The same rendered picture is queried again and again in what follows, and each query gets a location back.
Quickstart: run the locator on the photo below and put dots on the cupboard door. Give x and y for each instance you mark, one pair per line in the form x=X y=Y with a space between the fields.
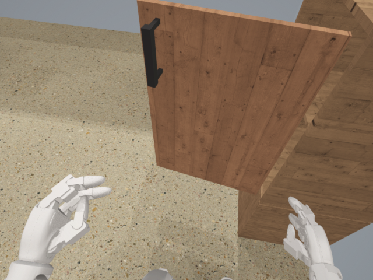
x=234 y=88

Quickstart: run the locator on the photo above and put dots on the robot left hand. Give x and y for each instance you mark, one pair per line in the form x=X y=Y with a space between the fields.
x=39 y=242

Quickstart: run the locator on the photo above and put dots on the robot left forearm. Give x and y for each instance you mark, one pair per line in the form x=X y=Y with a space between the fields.
x=27 y=270

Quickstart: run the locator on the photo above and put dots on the robot right hand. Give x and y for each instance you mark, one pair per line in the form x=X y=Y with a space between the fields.
x=312 y=234

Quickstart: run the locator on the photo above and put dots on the robot right forearm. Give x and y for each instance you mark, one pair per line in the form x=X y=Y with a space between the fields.
x=324 y=271

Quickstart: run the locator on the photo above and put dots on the handle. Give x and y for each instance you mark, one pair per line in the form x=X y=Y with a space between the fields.
x=149 y=49

